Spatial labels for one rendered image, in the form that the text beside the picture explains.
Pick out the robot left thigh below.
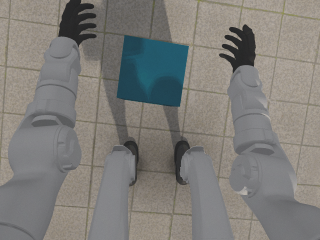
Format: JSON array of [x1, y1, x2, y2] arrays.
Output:
[[87, 151, 136, 240]]

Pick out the robot left hand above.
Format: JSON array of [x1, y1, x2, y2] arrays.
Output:
[[58, 0, 97, 47]]

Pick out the left robot shin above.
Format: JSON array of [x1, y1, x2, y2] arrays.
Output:
[[104, 145, 131, 167]]

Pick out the robot right hand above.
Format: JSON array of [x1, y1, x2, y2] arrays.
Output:
[[219, 24, 256, 73]]

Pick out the right robot forearm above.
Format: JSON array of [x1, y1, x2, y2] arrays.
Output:
[[227, 65, 297, 189]]

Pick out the left robot forearm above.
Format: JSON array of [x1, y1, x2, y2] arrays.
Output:
[[8, 36, 82, 170]]

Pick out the left robot upper arm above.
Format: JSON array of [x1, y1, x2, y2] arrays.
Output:
[[0, 124, 82, 240]]

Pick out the carton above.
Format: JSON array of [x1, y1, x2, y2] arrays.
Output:
[[117, 35, 189, 107]]

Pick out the right robot upper arm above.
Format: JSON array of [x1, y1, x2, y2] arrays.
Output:
[[229, 152, 320, 240]]

